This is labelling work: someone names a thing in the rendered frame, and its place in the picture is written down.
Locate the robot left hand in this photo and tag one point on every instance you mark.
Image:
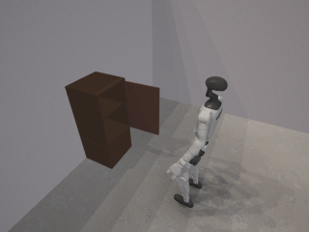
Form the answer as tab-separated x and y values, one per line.
175	170

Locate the left robot upper arm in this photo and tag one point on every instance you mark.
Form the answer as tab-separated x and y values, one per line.
204	119

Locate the right robot upper arm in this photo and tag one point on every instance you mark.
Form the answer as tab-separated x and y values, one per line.
221	99

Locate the robot left foot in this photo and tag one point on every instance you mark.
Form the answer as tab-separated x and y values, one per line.
180	199

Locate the cupboard door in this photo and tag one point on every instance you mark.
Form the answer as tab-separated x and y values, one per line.
143	106

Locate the left robot forearm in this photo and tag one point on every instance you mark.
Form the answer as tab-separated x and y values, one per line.
190	154

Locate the left robot shin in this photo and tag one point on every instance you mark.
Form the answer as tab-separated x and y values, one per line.
183	187

